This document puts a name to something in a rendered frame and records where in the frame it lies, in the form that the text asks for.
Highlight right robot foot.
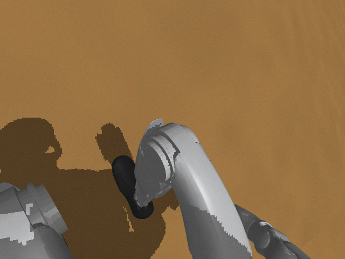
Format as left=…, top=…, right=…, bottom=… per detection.
left=112, top=155, right=154, bottom=219

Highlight right robot arm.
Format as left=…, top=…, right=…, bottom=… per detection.
left=247, top=220, right=311, bottom=259

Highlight right robot hand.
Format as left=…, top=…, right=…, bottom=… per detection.
left=235, top=205, right=261, bottom=235

